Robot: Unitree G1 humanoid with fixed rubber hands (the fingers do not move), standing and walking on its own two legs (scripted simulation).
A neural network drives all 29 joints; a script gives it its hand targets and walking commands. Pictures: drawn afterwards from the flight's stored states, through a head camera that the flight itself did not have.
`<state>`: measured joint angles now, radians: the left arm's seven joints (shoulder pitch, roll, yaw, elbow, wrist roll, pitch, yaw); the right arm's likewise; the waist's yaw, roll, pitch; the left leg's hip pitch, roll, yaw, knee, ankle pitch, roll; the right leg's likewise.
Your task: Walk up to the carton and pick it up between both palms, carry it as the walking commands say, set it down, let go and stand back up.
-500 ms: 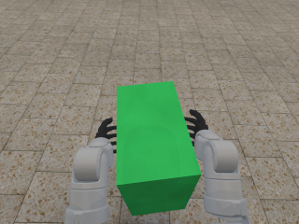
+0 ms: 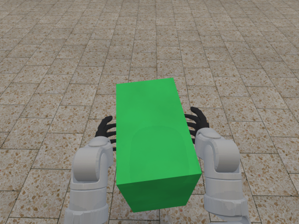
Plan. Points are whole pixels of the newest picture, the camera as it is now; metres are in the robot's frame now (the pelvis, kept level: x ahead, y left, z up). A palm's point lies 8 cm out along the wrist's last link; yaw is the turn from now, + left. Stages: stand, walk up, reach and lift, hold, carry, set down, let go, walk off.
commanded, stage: carry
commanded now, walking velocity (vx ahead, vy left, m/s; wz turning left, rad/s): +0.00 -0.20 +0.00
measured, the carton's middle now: (152, 147) +0.32 -0.01 +0.01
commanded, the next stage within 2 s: none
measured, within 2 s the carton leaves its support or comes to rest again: neither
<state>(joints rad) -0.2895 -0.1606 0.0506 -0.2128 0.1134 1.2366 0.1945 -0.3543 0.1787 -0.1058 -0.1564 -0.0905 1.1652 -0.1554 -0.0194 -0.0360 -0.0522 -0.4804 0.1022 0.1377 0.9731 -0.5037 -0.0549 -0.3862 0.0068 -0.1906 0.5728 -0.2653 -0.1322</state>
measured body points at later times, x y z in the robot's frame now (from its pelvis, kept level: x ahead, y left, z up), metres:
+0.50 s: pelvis -0.03 -0.08 +0.00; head +0.00 -0.08 +0.45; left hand +0.28 +0.03 +0.07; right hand +0.28 -0.21 +0.07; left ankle -0.06 +0.10 -0.69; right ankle -0.01 -0.15 -0.73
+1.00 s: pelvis -0.09 -0.13 -0.01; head -0.10 -0.11 +0.44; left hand +0.20 +0.02 +0.08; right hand +0.23 -0.23 +0.10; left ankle -0.12 +0.00 -0.73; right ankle -0.02 -0.16 -0.72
